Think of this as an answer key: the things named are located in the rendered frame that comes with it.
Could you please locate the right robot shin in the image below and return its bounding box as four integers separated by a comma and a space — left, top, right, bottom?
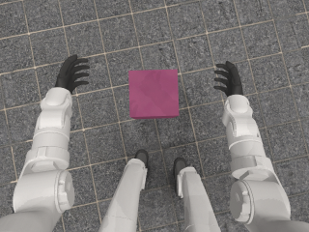
178, 166, 201, 178

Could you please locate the robot left forearm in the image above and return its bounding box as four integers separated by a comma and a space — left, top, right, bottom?
13, 87, 72, 212

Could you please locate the robot shin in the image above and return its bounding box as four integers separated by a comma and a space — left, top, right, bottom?
178, 166, 201, 178
124, 159, 145, 171

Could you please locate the right robot hand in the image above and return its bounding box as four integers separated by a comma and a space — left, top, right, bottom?
213, 61, 243, 98

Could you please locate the robot left upper arm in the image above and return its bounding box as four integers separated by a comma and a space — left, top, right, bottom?
0, 169, 75, 232

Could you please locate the robot right forearm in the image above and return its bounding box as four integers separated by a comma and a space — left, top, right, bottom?
222, 94, 291, 217

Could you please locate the left robot hand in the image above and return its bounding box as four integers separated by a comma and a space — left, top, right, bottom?
54, 54, 90, 95

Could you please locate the carton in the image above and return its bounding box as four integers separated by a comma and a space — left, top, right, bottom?
128, 69, 180, 120

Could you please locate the left robot shin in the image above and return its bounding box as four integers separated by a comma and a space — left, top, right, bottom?
124, 159, 145, 171

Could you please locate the robot right upper arm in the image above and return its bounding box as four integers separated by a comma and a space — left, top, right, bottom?
229, 179, 309, 232

